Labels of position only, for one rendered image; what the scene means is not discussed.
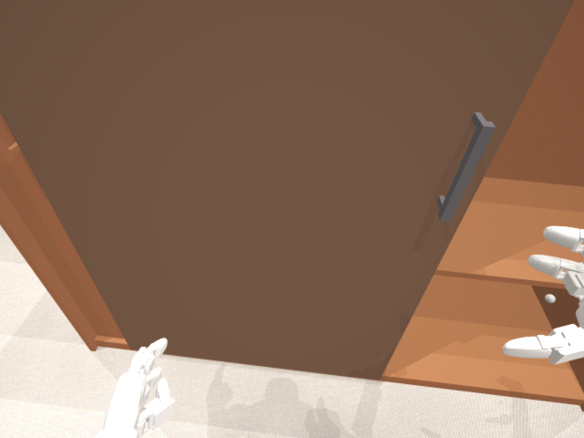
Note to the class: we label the right robot hand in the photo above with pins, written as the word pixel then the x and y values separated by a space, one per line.
pixel 564 343

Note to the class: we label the wardrobe door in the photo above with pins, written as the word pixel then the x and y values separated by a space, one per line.
pixel 257 180
pixel 24 192

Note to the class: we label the left robot hand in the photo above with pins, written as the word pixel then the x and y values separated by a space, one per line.
pixel 132 391

